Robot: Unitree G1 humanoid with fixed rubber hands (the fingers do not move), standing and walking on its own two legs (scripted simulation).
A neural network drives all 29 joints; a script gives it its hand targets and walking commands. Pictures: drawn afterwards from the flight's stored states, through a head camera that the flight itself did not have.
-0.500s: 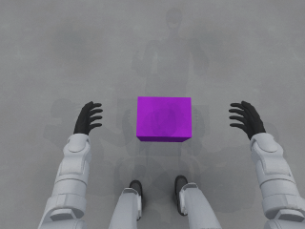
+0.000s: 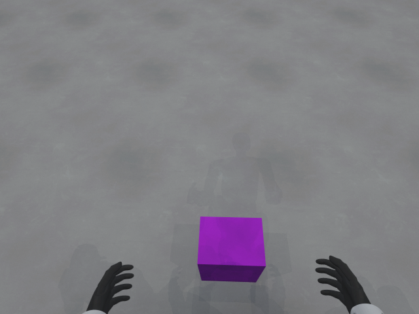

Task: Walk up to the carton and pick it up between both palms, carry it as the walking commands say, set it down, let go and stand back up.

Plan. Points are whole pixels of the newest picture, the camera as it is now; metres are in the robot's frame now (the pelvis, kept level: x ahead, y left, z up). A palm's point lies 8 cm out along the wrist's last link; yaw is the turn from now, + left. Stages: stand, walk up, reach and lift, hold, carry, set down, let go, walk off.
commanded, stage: let go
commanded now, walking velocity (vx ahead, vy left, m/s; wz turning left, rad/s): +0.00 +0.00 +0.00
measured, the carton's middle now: (229, 251) +0.42 -0.04 -0.63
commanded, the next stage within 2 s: stand in 0.38 s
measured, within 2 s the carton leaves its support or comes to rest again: neither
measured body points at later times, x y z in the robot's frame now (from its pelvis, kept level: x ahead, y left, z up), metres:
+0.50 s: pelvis +0.01 -0.01 +0.00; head +0.01 -0.01 +0.45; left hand +0.16 +0.25 -0.09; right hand +0.18 -0.27 -0.09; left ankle -0.02 +0.12 -0.74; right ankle -0.01 -0.14 -0.74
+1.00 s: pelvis +0.00 -0.01 +0.00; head -0.01 -0.02 +0.45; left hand +0.10 +0.27 -0.11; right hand +0.11 -0.30 -0.12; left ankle -0.02 +0.12 -0.74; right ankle -0.01 -0.14 -0.74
